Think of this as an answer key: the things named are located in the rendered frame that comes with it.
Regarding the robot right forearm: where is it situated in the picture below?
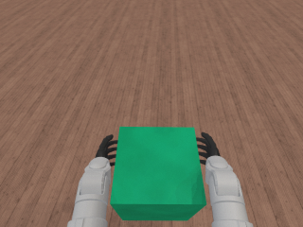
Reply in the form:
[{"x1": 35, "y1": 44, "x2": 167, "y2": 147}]
[{"x1": 205, "y1": 155, "x2": 254, "y2": 227}]

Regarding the right robot hand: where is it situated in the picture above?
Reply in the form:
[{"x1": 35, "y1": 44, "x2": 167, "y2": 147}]
[{"x1": 196, "y1": 132, "x2": 221, "y2": 165}]

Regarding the robot left forearm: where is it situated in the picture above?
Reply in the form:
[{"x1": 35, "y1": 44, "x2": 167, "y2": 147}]
[{"x1": 67, "y1": 157, "x2": 112, "y2": 227}]

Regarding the carton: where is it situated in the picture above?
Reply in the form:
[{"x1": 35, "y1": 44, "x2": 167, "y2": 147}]
[{"x1": 110, "y1": 127, "x2": 206, "y2": 221}]

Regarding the left robot hand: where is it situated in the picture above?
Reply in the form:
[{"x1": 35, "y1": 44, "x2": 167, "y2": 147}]
[{"x1": 95, "y1": 134, "x2": 118, "y2": 166}]

